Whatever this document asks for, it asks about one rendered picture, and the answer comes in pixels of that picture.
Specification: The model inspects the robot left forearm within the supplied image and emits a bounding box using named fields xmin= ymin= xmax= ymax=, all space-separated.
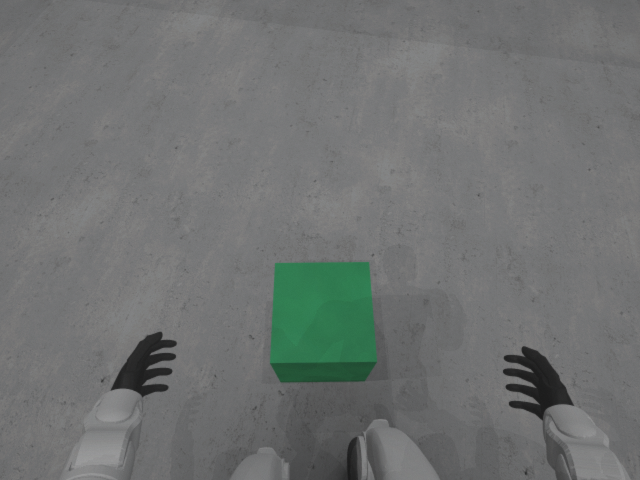
xmin=58 ymin=389 xmax=143 ymax=480

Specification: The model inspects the carton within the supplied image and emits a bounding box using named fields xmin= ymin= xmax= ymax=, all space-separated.
xmin=270 ymin=262 xmax=377 ymax=382

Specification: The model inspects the robot left hand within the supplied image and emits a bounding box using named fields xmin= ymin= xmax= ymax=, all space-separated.
xmin=111 ymin=332 xmax=177 ymax=398

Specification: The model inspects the robot right hand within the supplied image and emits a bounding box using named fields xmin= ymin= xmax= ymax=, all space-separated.
xmin=503 ymin=346 xmax=574 ymax=421

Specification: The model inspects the robot right forearm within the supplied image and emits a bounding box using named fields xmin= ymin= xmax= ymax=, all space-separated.
xmin=543 ymin=404 xmax=631 ymax=480

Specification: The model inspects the robot left shin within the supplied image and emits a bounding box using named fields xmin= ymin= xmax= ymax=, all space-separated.
xmin=256 ymin=447 xmax=277 ymax=456

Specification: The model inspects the left robot thigh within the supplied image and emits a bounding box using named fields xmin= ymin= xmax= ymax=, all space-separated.
xmin=229 ymin=453 xmax=290 ymax=480

